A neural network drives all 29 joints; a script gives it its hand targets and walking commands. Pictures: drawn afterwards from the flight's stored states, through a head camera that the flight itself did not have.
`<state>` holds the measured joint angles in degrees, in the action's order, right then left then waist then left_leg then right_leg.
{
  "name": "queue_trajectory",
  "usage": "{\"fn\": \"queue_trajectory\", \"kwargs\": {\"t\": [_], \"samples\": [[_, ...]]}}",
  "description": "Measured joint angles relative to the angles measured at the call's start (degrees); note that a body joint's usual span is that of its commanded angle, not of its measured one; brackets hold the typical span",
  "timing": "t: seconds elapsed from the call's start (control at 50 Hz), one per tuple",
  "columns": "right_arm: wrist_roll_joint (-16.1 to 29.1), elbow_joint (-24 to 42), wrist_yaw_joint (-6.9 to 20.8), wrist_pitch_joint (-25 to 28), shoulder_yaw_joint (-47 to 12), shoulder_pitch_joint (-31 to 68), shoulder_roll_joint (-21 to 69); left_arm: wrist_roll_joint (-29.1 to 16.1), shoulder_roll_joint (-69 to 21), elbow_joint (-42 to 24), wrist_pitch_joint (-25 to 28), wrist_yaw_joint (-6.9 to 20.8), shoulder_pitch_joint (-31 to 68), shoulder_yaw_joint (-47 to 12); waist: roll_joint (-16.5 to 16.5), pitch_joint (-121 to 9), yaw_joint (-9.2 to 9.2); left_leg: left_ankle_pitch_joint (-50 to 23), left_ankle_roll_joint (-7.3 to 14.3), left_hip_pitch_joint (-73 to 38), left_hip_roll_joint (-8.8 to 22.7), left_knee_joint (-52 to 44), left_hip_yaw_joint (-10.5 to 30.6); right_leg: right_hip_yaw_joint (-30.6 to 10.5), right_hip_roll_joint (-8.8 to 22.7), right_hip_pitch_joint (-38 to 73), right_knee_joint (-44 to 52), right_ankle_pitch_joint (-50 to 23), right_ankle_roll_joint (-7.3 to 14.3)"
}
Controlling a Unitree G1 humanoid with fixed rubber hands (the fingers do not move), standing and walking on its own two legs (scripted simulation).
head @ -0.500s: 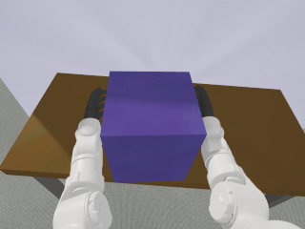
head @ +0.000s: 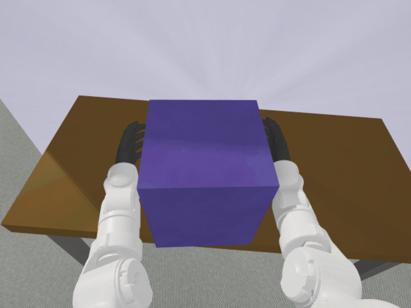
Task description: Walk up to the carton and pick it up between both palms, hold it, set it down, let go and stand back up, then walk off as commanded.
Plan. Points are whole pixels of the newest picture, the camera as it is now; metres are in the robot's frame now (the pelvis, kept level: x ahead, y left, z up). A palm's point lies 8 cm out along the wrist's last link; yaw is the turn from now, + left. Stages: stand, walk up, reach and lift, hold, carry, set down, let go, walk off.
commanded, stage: set down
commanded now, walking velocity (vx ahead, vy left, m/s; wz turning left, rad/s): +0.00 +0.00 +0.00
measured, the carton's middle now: (203, 177) +0.36 +0.05 +0.03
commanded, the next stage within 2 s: none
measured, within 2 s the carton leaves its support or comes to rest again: neither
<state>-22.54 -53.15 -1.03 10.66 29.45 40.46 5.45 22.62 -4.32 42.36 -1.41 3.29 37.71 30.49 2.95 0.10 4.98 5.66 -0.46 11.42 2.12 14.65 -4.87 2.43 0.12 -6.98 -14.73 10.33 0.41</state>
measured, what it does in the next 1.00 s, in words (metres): stands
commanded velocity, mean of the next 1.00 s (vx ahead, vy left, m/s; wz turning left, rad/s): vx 0.00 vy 0.00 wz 0.00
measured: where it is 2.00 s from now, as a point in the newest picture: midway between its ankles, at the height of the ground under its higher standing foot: outside the picture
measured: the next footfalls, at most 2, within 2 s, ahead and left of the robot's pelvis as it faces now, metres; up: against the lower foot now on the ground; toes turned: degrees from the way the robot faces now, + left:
none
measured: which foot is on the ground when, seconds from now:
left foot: down 0.00-1.00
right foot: down 0.00-1.00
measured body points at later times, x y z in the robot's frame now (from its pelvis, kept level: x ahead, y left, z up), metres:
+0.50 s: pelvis +0.00 +0.00 +0.00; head +0.03 +0.02 +0.45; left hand +0.38 +0.20 +0.07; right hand +0.42 -0.10 +0.08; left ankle +0.02 +0.12 -0.75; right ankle -0.03 -0.11 -0.75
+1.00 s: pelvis +0.00 +0.00 +0.00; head +0.03 +0.03 +0.45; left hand +0.39 +0.21 +0.06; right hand +0.42 -0.10 +0.08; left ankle +0.02 +0.12 -0.75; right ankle -0.03 -0.11 -0.75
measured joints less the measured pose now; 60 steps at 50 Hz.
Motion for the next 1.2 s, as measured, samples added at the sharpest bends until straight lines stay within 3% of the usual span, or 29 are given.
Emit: {"fn": "queue_trajectory", "kwargs": {"t": [0.7, 0.94, 1.02, 1.2], "samples": [[-1.68, 2.18, 1.43, -0.55, 1.62, -0.71, 1.01, 2.89, -1.76, -3.16, -0.38, 2.50, -0.50, 2.91, 0.51, 0.60, -0.07, 0.34, 0.19, -0.48, 0.01, 0.30, -0.91, 0.19, 0.30, 0.16, -0.96, 0.72, -0.05], [-0.39, 0.88, 0.67, -0.01, 0.89, 0.01, 0.67, 2.51, -0.43, -0.57, 2.33, 1.49, 0.47, 2.38, 0.70, 0.92, -0.13, 0.58, 0.18, -0.04, 0.14, 0.99, -1.17, 0.16, 0.29, -0.48, -2.00, 1.12, 0.03], [2.97, -1.87, -1.12, 0.62, -2.20, 1.07, -0.70, 0.44, 1.60, 2.87, 4.11, -1.25, 1.58, 0.07, 0.99, 0.84, -0.02, 0.63, 0.12, 1.24, 0.44, 1.73, -1.38, -0.01, 0.08, -1.80, -2.63, 1.08, 0.15], [18.12, -13.71, -5.56, 1.09, -13.15, 6.34, -5.88, -11.61, 7.63, 16.20, 9.96, -8.40, 5.96, -10.51, 0.94, -3.87, 0.31, 2.31, -0.12, 12.20, 1.96, 7.71, -1.17, -0.11, -1.07, -11.72, -6.13, 1.34, 0.53]]}}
